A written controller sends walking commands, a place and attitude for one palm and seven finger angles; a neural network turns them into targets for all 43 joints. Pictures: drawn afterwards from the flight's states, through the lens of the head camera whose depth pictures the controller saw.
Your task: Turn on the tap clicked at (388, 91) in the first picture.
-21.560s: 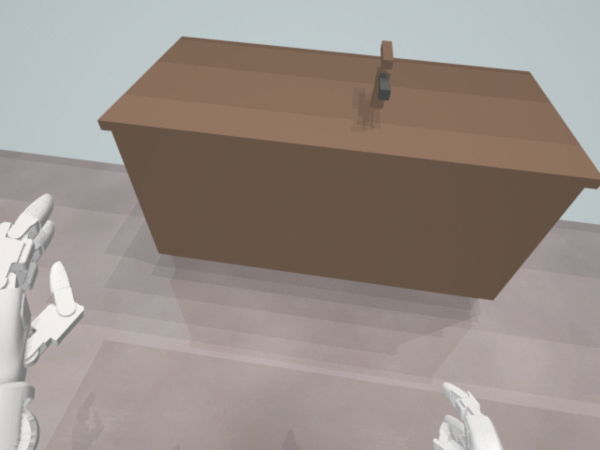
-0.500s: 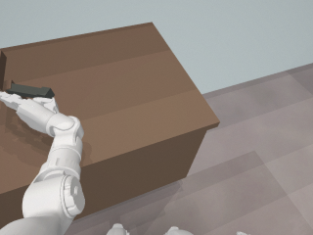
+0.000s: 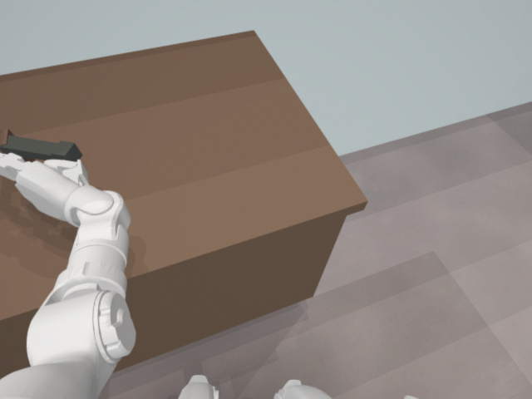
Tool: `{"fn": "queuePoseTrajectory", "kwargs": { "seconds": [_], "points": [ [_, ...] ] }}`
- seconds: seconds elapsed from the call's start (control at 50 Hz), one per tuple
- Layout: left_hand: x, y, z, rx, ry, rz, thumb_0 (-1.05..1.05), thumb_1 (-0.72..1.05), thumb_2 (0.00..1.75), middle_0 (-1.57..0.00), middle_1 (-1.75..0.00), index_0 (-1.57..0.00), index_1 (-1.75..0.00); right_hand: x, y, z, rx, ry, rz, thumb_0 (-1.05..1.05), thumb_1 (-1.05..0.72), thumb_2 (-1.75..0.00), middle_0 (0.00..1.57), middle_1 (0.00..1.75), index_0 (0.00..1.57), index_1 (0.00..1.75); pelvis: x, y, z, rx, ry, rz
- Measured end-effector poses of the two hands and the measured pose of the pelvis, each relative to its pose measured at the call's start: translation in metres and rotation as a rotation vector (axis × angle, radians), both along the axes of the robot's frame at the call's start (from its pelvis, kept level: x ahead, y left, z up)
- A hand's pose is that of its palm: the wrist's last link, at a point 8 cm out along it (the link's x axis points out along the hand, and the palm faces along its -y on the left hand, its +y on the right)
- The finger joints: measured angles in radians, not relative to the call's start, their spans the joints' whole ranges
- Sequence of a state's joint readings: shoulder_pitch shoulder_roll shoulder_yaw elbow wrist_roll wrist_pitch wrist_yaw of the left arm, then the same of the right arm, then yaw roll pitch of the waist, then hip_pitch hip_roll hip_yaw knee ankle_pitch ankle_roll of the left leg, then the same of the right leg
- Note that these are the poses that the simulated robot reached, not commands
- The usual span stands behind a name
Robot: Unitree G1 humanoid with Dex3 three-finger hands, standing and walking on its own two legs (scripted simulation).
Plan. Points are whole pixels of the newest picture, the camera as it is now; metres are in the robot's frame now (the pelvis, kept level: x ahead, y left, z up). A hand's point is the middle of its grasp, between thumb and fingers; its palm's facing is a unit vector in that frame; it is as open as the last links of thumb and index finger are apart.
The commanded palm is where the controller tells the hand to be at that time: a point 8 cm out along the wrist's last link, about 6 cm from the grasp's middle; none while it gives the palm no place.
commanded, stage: push the lever round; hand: left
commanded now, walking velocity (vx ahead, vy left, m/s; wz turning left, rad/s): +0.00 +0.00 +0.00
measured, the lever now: (67, 154) +0.49 +0.29 +0.09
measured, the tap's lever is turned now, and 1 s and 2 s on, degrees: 58 59 59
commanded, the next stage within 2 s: none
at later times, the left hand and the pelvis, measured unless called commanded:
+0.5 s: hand (79, 166) +0.46 +0.26 +0.09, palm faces +0.86 -0.49 -0.12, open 8.5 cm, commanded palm +0.46 +0.27 +0.08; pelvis +0.00 +0.00 +0.00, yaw +0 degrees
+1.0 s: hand (79, 165) +0.46 +0.26 +0.09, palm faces +0.87 -0.48 -0.11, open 8.5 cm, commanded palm +0.46 +0.27 +0.08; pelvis +0.00 +0.00 +0.00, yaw -1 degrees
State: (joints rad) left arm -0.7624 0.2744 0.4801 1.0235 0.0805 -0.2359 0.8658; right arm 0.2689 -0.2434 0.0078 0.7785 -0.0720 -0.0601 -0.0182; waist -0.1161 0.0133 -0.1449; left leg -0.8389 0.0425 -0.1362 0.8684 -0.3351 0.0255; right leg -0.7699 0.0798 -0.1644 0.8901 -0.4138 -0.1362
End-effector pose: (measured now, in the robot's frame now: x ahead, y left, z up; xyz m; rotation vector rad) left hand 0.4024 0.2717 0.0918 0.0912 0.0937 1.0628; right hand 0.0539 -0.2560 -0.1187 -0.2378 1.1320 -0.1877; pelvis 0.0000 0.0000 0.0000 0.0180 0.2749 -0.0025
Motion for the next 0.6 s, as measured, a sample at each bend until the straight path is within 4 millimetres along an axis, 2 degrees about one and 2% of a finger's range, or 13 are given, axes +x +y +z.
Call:
{"fn": "queuePoseTrajectory", "kwargs": {
  "seconds": [0.38, 0.6],
  "points": [
    [-0.0005, 0.0001, 0.0009, -0.008, 0.004, -0.004, 0.02, 0.9, 0.9, -0.15, -0.15, 0.0, 0.0, 0.0017, -0.0069, -0.0025, -0.002, -0.015, 0.001, 0.0, -0.9, -0.9, 0.2, 0.3, 0.2, 0.3, -0.002, -0.0042, -0.0025, 0.004, 0.001, -0.006],
    [-0.0004, 0.0, 0.0009, -0.011, -0.001, -0.004, 0.02, 0.9, 0.9, -0.15, -0.15, 0.0, 0.0, -0.0049, -0.0037, -0.0038, 0.004, -0.007, 0.005, 0.0, -0.91, -0.9, 0.2, 0.3, 0.2, 0.3, -0.0044, -0.0032, -0.004, 0.001, 0.004, -0.005]
  ]
}}
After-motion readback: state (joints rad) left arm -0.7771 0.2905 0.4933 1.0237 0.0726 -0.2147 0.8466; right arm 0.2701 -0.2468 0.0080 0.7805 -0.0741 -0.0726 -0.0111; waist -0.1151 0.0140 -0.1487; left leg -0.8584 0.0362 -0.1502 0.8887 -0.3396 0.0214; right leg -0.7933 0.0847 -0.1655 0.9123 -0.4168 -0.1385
